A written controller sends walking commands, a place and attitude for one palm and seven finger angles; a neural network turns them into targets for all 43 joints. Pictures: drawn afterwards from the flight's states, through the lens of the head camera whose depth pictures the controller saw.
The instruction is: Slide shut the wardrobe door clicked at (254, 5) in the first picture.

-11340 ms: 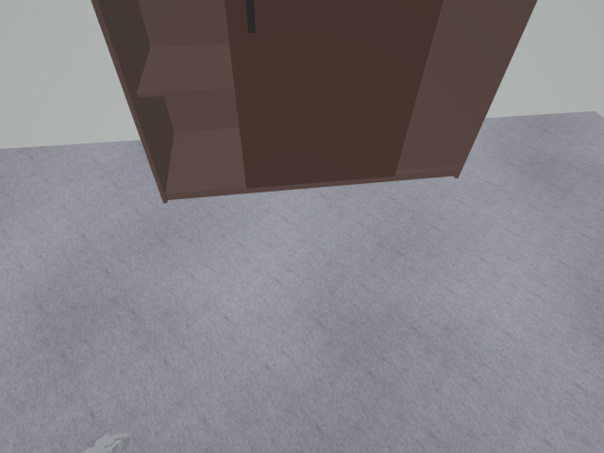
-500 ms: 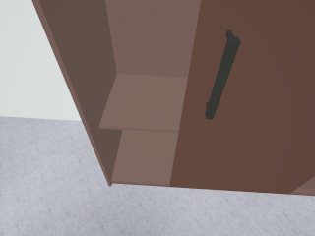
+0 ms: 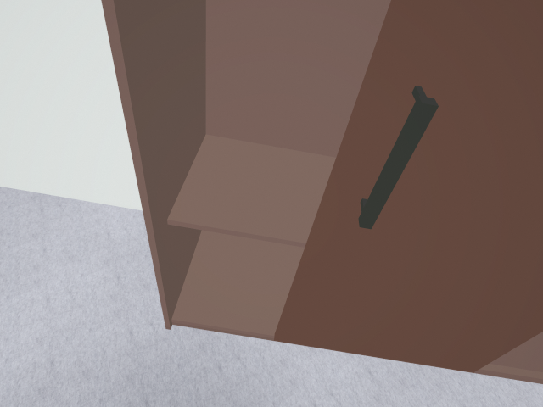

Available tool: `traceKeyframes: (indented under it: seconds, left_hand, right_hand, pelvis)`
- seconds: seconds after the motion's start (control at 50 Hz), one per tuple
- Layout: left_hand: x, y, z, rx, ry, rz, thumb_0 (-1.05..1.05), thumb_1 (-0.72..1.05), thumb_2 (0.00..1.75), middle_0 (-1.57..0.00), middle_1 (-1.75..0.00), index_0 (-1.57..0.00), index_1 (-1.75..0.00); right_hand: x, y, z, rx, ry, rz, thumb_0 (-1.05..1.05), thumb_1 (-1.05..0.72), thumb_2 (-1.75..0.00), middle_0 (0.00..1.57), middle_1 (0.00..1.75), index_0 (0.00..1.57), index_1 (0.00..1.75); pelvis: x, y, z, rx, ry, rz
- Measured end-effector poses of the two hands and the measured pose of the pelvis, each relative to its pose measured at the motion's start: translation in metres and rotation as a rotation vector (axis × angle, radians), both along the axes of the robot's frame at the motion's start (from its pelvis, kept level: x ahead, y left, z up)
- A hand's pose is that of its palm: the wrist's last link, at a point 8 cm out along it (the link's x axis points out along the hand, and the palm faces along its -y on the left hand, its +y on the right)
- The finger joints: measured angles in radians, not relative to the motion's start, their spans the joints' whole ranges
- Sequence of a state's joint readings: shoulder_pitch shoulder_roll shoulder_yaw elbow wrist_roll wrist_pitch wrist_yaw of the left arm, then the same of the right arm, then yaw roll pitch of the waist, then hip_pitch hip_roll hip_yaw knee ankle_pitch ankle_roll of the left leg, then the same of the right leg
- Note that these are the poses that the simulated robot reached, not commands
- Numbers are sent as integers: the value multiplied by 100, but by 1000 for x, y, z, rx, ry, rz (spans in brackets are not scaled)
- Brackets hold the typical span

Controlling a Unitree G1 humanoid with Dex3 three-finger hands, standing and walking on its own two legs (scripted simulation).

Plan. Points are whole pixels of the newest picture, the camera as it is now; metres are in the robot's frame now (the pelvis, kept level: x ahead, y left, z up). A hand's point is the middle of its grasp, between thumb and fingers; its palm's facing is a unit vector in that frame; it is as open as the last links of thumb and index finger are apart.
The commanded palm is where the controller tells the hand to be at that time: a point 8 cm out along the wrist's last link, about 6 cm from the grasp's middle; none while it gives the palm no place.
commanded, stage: come to a stop and stand still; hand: right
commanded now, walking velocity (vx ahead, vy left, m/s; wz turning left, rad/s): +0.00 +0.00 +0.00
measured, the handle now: (389, 164) +0.49 -0.15 +0.15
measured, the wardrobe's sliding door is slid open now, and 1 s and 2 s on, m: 0.38 0.38 0.38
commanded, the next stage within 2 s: look again from close up in 0.24 s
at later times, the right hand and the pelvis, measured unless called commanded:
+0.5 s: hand out of the picture +0.00 -0.16 -0.16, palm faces +0.05 +0.97 -0.25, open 7.3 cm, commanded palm none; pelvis -0.01 +0.02 +0.00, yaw -1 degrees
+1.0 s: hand out of the picture -0.03 -0.15 -0.16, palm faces +0.07 +0.98 -0.20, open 7.3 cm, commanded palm none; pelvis -0.01 +0.01 +0.01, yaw -1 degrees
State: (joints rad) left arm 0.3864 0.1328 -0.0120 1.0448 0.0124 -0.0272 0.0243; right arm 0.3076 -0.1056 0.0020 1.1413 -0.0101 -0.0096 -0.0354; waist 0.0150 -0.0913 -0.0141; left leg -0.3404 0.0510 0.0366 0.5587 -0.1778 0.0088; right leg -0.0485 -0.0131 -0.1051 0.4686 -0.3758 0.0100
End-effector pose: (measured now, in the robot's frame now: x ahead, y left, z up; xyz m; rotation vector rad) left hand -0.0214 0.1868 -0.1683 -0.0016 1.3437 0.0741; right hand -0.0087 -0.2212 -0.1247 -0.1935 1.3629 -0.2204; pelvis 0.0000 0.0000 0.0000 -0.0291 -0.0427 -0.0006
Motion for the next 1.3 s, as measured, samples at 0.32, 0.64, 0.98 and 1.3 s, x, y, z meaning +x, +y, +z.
traceKeyframes:
  seconds: [0.32, 0.64, 0.98, 1.3]
  left_hand:
    - [-25, 34, 7, 55, 119, -27, 0, 91, 90, -20, -30, -20, -30]
    - [-44, 37, 14, 59, 165, -30, 0, 91, 90, -20, -30, -20, -30]
    - [-43, 17, 17, 40, 166, -22, 0, 91, 90, -20, -30, -20, -30]
    - [77, 52, 41, 184, -452, -17, 1, 91, 90, -20, -30, -20, -30]
  right_hand:
    - [18, 5, 4, -11, -28, -2, 0, -93, -90, 21, 30, 20, 30]
    - [-11, 18, -3, 29, 38, -26, 1, -93, -90, 21, 30, 20, 30]
    - [-25, 24, -8, 65, 68, -47, 1, -92, -90, 20, 30, 20, 30]
    - [124, -21, 104, -97, -757, -19, 6, -92, -87, 21, 34, 20, 34]
  pelvis:
    - [-3, 15, 3, -2, 3, -16]
    - [-10, 20, 5, 3, 9, -19]
    - [-9, 14, 5, 7, 11, -20]
    - [-10, 0, -3, 10, 35, -46]
